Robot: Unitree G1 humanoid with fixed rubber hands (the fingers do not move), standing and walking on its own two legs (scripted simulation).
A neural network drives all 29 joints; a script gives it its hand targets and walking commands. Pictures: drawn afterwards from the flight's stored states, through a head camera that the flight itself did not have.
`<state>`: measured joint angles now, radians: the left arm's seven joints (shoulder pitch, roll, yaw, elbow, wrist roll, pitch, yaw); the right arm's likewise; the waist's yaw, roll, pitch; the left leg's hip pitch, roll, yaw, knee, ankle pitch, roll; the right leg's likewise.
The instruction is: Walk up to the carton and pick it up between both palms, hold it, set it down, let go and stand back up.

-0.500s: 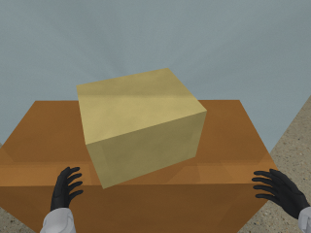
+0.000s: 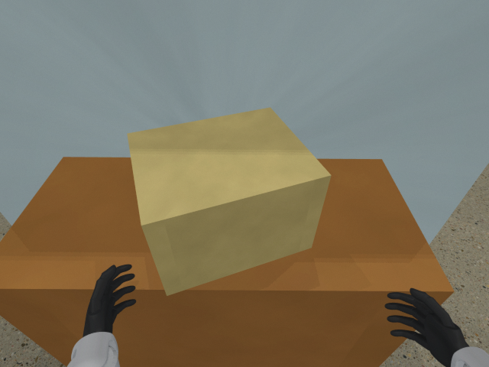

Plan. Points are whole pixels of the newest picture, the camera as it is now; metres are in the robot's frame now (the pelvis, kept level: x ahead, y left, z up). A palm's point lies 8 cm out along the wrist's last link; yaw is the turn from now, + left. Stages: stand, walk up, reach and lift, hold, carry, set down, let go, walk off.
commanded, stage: set down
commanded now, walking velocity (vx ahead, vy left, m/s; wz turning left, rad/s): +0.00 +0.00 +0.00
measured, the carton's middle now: (223, 193) +0.43 +0.06 +0.08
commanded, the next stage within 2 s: let go in 1.36 s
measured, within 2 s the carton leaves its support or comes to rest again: neither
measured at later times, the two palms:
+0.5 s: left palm (97, 324) +0.19 +0.23 +0.04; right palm (425, 343) +0.19 -0.26 -0.01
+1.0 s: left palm (91, 323) +0.20 +0.24 +0.04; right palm (408, 353) +0.18 -0.24 -0.03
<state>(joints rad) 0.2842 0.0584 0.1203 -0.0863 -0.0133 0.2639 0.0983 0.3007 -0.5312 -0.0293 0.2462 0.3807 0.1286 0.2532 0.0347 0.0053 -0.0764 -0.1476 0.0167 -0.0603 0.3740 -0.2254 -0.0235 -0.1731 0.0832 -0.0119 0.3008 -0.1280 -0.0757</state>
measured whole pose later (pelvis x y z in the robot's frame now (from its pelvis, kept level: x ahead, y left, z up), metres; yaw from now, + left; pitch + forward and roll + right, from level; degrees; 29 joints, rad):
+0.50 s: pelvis +0.00 +0.00 +0.00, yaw +0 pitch +0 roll -1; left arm 0.27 0.10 0.12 -0.07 -0.01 0.24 0.02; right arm 0.27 -0.44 -0.02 0.27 0.30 0.16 0.19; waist 0.05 0.01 -0.06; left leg -0.15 0.01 -0.06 0.37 -0.22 -0.02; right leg -0.17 0.08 -0.01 0.30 -0.13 -0.08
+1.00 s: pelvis -0.02 +0.01 +0.00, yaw +0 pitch -1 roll -1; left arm 0.18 0.12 0.12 -0.01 -0.01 0.27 -0.08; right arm 0.20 -0.37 -0.02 0.39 0.22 0.18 0.10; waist 0.07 0.01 -0.02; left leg -0.15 0.01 -0.05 0.37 -0.21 -0.01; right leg -0.17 0.07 -0.01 0.31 -0.15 -0.08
